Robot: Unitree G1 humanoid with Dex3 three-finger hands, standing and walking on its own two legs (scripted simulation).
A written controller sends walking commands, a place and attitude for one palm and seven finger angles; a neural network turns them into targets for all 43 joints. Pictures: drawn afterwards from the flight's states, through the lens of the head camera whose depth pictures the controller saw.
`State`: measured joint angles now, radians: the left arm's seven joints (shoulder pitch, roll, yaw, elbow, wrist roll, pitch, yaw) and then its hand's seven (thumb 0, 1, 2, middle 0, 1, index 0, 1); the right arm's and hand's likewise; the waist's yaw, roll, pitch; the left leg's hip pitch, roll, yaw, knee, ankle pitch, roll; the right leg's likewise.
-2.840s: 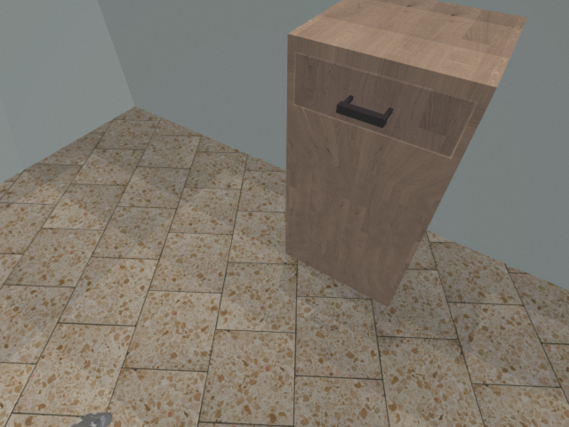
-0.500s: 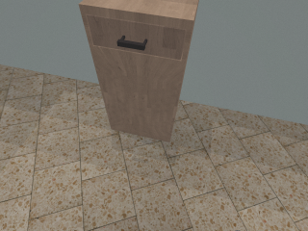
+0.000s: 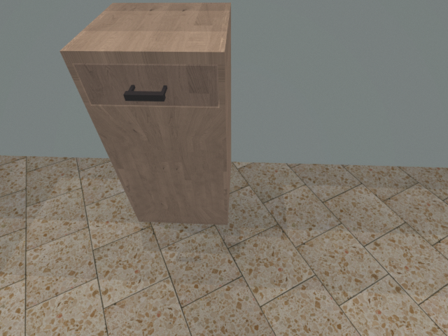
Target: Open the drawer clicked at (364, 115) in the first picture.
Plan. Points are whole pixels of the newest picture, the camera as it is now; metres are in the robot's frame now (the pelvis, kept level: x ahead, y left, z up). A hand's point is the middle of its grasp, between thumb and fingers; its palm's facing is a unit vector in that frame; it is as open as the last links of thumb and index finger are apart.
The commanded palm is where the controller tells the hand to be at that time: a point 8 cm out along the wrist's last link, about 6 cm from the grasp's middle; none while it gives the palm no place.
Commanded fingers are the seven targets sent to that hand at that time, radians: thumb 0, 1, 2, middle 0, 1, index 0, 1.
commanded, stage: take the last steps up to it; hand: left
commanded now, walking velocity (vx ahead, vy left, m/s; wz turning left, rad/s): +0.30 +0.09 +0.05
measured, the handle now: (146, 92) +0.77 +0.27 +0.04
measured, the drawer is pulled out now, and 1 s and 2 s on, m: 0.00 0.00 0.00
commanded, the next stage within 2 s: come to a stop and stand still in 0.56 s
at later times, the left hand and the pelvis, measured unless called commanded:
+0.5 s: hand out of the picture +0.15 +0.27 -0.18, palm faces +0.06 -0.98 -0.17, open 7.4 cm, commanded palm none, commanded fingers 0.00 0.90 0.90 -0.20 -0.30 -0.20 -0.30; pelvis +0.14 +0.09 +0.00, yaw -1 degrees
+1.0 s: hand (133, 266) +0.32 +0.25 -0.18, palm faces +0.06 -0.98 -0.18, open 7.3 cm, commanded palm none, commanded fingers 0.00 0.90 0.90 -0.20 -0.30 -0.20 -0.30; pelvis +0.24 +0.08 -0.01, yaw +1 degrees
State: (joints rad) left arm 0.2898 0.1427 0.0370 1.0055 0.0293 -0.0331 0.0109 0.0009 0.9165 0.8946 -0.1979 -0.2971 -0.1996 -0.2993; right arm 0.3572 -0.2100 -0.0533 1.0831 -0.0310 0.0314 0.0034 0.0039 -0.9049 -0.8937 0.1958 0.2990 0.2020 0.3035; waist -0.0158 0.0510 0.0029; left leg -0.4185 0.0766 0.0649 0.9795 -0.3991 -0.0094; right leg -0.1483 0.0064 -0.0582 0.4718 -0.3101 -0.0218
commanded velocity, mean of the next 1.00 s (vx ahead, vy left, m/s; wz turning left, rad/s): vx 0.05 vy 0.04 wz -0.01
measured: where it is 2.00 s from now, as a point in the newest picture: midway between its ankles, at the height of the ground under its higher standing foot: outside the picture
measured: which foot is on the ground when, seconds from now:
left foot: up 0.00-0.26, down 0.28-1.00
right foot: down 0.00-0.28, up 0.30-0.72, down 0.74-1.00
